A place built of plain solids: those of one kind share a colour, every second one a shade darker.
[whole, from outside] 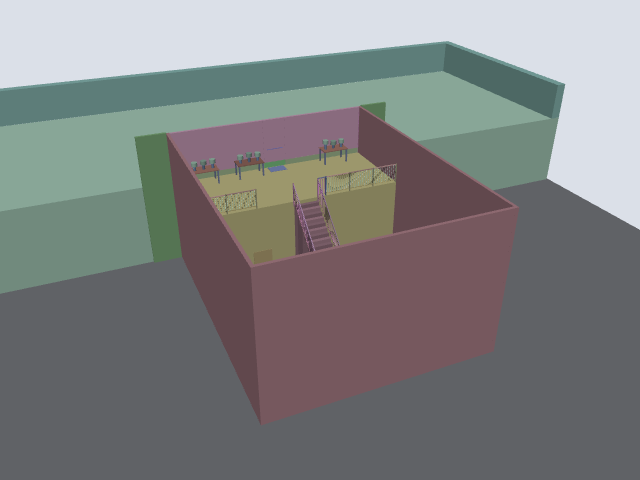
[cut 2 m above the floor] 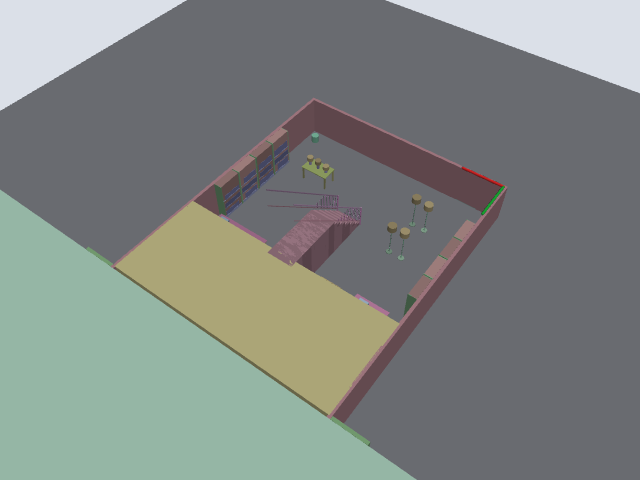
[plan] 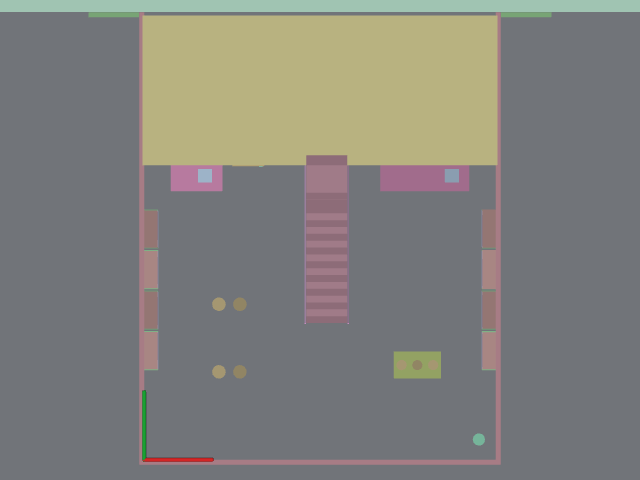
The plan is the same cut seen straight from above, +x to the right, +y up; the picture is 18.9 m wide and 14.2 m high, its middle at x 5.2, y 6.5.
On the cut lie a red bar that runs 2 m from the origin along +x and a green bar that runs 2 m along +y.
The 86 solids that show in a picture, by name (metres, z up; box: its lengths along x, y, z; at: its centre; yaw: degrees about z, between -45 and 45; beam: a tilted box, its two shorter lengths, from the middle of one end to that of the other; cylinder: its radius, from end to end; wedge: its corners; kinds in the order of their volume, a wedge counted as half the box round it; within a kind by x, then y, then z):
{
 "street_ground_1": {"box": [39.8, 12.65, 4.44], "at": [5.2, 19.57, 2.17]},
 "upper_1": {"box": [10.5, 4.43, 4.44], "at": [5.2, 10.93, 2.17]},
 "street_hedge_1": {"box": [39.8, 0.6, 2.2], "at": [5.2, 26.19, 5.49]},
 "street_hedge_2": {"box": [0.6, 12.65, 2.2], "at": [24.8, 19.57, 5.49]},
 "wall_1": {"box": [0.15, 13.39, 7.1], "at": [-0.07, 6.54, 3.5]},
 "wall_2": {"box": [1.1, 0.15, 7.1], "at": [0.4, -0.07, 3.5]},
 "wall_3": {"box": [1.5, 0.15, 7.1], "at": [1.4, -0.07, 3.5]},
 "wall_4": {"box": [8.7, 0.15, 7.1], "at": [6.2, -0.07, 3.5]},
 "wall_5": {"box": [0.15, 13.39, 7.1], "at": [10.47, 6.54, 3.5]},
 "stair_step_1": {"box": [1.22, 0.41, 0.23], "at": [5.4, 4.24, 0.07]},
 "stair_step_2": {"box": [1.22, 0.41, 0.42], "at": [5.4, 4.45, 0.16]},
 "stair_step_3": {"box": [1.22, 0.41, 0.6], "at": [5.4, 4.65, 0.25]},
 "stair_step_4": {"box": [1.22, 0.41, 0.78], "at": [5.4, 4.85, 0.34]},
 "stair_step_5": {"box": [1.22, 0.41, 0.96], "at": [5.4, 5.06, 0.43]},
 "stair_step_6": {"box": [1.22, 0.41, 1.15], "at": [5.4, 5.26, 0.52]},
 "stair_step_7": {"box": [1.22, 0.41, 1.33], "at": [5.4, 5.46, 0.62]},
 "stair_step_8": {"box": [1.22, 0.41, 1.51], "at": [5.4, 5.67, 0.71]},
 "stair_step_9": {"box": [1.22, 0.41, 1.7], "at": [5.4, 5.87, 0.8]},
 "stair_step_10": {"box": [1.22, 0.41, 1.88], "at": [5.4, 6.07, 0.89]},
 "stair_step_11": {"box": [1.22, 0.41, 2.06], "at": [5.4, 6.27, 0.98]},
 "stair_step_12": {"box": [1.22, 0.41, 2.25], "at": [5.4, 6.48, 1.07]},
 "stair_step_13": {"box": [1.22, 0.41, 2.43], "at": [5.4, 6.68, 1.16]},
 "stair_step_14": {"box": [1.22, 0.41, 2.61], "at": [5.4, 6.88, 1.26]},
 "stair_step_15": {"box": [1.22, 0.41, 2.79], "at": [5.4, 7.09, 1.35]},
 "stair_step_16": {"box": [1.22, 0.41, 2.98], "at": [5.4, 7.29, 1.44]},
 "stair_step_17": {"box": [1.22, 0.41, 3.16], "at": [5.4, 7.49, 1.53]},
 "stair_step_18": {"box": [1.22, 0.41, 3.34], "at": [5.4, 7.7, 1.62]},
 "stair_step_19": {"box": [1.22, 0.41, 3.53], "at": [5.4, 7.9, 1.71]},
 "stair_step_20": {"box": [1.22, 0.41, 3.71], "at": [5.4, 8.1, 1.8]},
 "stair_step_21": {"box": [1.22, 0.41, 3.89], "at": [5.4, 8.3, 1.9]},
 "stair_step_22": {"box": [1.22, 0.41, 4.08], "at": [5.4, 8.51, 1.99]},
 "stair_step_23": {"box": [1.22, 0.5, 4.26], "at": [5.4, 8.76, 2.08]},
 "shelves_body_1": {"box": [0.4, 1.16, 2.1], "at": [0.2, 3.23, 1.0]},
 "shelves_body_2": {"box": [0.4, 1.16, 2.1], "at": [0.2, 4.42, 1.0]},
 "shelves_body_3": {"box": [0.4, 1.16, 2.1], "at": [0.2, 5.62, 1.0]},
 "shelves_body_4": {"box": [0.4, 1.16, 2.1], "at": [0.2, 6.83, 1.0]},
 "shelves_body_5": {"box": [0.4, 1.16, 2.1], "at": [10.2, 3.23, 1.0]},
 "shelves_body_6": {"box": [0.4, 1.16, 2.1], "at": [10.2, 4.42, 1.0]},
 "shelves_body_7": {"box": [0.4, 1.16, 2.1], "at": [10.2, 5.62, 1.0]},
 "shelves_body_8": {"box": [0.4, 1.16, 2.1], "at": [10.2, 6.83, 1.0]},
 "window_wall_1": {"box": [4.8, 0.15, 2.66], "at": [2.4, 13.16, 5.72]},
 "window_wall_2": {"box": [1.2, 0.15, 2.66], "at": [5.4, 13.16, 5.72]},
 "window_wall_3": {"box": [4.4, 0.15, 2.66], "at": [8.2, 13.16, 5.72]},
 "hull_return_1": {"box": [1.5, 0.15, 7.1], "at": [-0.9, 13.16, 3.55]},
 "hull_return_2": {"box": [1.5, 0.15, 7.1], "at": [11.3, 13.16, 3.55]},
 "shelves_goods_1": {"box": [0.41, 0.79, 0.38], "at": [10.2, 3.16, 0.32]},
 "shelves_goods_2": {"box": [0.41, 1.04, 0.3], "at": [10.2, 3.23, 0.76]},
 "shelves_goods_3": {"box": [0.41, 0.98, 0.39], "at": [10.2, 3.24, 1.29]},
 "shelves_goods_4": {"box": [0.41, 0.94, 0.36], "at": [10.2, 4.41, 1.27]},
 "shelves_goods_5": {"box": [0.41, 1.01, 0.3], "at": [10.2, 4.42, 0.28]},
 "shelves_goods_6": {"box": [0.41, 0.84, 0.29], "at": [10.2, 4.44, 0.75]},
 "shelves_goods_7": {"box": [0.41, 0.82, 0.33], "at": [10.2, 5.54, 1.25]},
 "shelves_goods_8": {"box": [0.41, 0.84, 0.31], "at": [10.2, 5.57, 0.29]},
 "shelves_goods_9": {"box": [0.41, 1.04, 0.29], "at": [10.2, 5.62, 0.76]},
 "shelves_goods_10": {"box": [0.41, 0.93, 0.25], "at": [10.2, 6.78, 1.21]},
 "shelves_goods_11": {"box": [0.41, 0.99, 0.26], "at": [10.2, 6.81, 0.74]},
 "shelves_goods_12": {"box": [0.41, 0.87, 0.26], "at": [10.2, 6.88, 0.26]},
 "stair_guard_rail_1": {"wedge": [[4.74, 4.04, 1.08], [4.74, 4.04, 1.14], [4.74, 8.71, 5.29], [4.74, 8.71, 5.35], [4.79, 4.04, 1.08], [4.79, 4.04, 1.14], [4.79, 8.71, 5.29], [4.79, 8.71, 5.35]]},
 "stair_guard_rail_2": {"wedge": [[6.01, 4.04, 1.08], [6.01, 4.04, 1.14], [6.01, 8.71, 5.29], [6.01, 8.71, 5.35], [6.06, 4.04, 1.08], [6.06, 4.04, 1.14], [6.06, 8.71, 5.29], [6.06, 8.71, 5.35]]},
 "stair_guard_low_1": {"wedge": [[4.75, 4.04, 0.25], [4.75, 4.04, 0.28], [4.75, 8.71, 4.46], [4.75, 8.71, 4.49], [4.78, 4.04, 0.25], [4.78, 4.04, 0.28], [4.78, 8.71, 4.46], [4.78, 8.71, 4.49]]},
 "stair_guard_low_2": {"wedge": [[6.02, 4.04, 0.25], [6.02, 4.04, 0.28], [6.02, 8.71, 4.46], [6.02, 8.71, 4.49], [6.05, 4.04, 0.25], [6.05, 4.04, 0.28], [6.05, 8.71, 4.46], [6.05, 8.71, 4.49]]},
 "shade_1": {"cylinder": 0.2, "from": [2.21, 2.6, 1.46], "to": [2.21, 2.6, 1.74]},
 "shade_2": {"cylinder": 0.2, "from": [2.21, 4.6, 1.55], "to": [2.21, 4.6, 1.83]},
 "shade_3": {"cylinder": 0.2, "from": [2.83, 2.6, 1.54], "to": [2.83, 2.6, 1.82]},
 "shade_4": {"cylinder": 0.2, "from": [2.83, 4.6, 1.49], "to": [2.83, 4.6, 1.77]},
 "shade_5": {"cylinder": 0.15, "from": [7.61, 2.8, 0.97], "to": [7.61, 2.8, 1.17]},
 "shade_6": {"cylinder": 0.15, "from": [8.08, 2.8, 1.06], "to": [8.08, 2.8, 1.26]},
 "shade_7": {"cylinder": 0.15, "from": [8.55, 2.8, 1.03], "to": [8.55, 2.8, 1.23]},
 "back_stallriser_1": {"box": [4.8, 0.05, 0.3], "at": [2.4, 13.11, 4.54]},
 "back_stallriser_2": {"box": [4.4, 0.05, 0.3], "at": [8.2, 13.11, 4.54]},
 "upper_top_1": {"box": [1.4, 0.8, 0.04], "at": [1.4, 12.53, 5.13]},
 "upper_top_2": {"box": [1.4, 0.8, 0.04], "at": [3.8, 12.53, 5.13]},
 "upper_top_3": {"box": [1.4, 0.8, 0.04], "at": [8.6, 12.53, 5.13]},
 "counter_top_1": {"box": [1.54, 0.78, 0.04], "at": [1.55, 8.33, 1.02]},
 "counter_top_2": {"box": [2.64, 0.78, 0.04], "at": [8.3, 8.33, 1.02]},
 "shelves_cheek_1": {"box": [0.41, 0.032, 2.1], "at": [0.21, 7.39, 1.0]},
 "shelves_cheek_2": {"box": [0.41, 0.032, 2.1], "at": [10.19, 4.99, 1.0]},
 "shelves_cheek_3": {"box": [0.41, 0.032, 2.1], "at": [10.19, 6.19, 1.0]},
 "shelves_cheek_4": {"box": [0.41, 0.032, 2.1], "at": [10.19, 7.39, 1.0]},
 "till_1": {"box": [0.42, 0.4, 0.28], "at": [1.8, 8.4, 1.18]},
 "till_2": {"box": [0.42, 0.4, 0.28], "at": [9.1, 8.4, 1.18]},
 "service_door_1": {"box": [0.95, 0.03, 2.1], "at": [3.08, 8.7, 1.0]},
 "top_1": {"box": [1.4, 0.8, 0.04], "at": [8.08, 2.8, 0.74]},
 "plant_pot_1": {"cylinder": 0.18, "from": [9.9, 0.6, 0.0], "to": [9.9, 0.6, 0.38]},
 "door_mat_1": {"box": [0.9, 0.6, 0.07], "at": [5.4, 12.74, 4.37]},
 "street_door_kick_1": {"box": [1.2, 0.05, 0.3], "at": [5.4, 13.11, 4.54]}
}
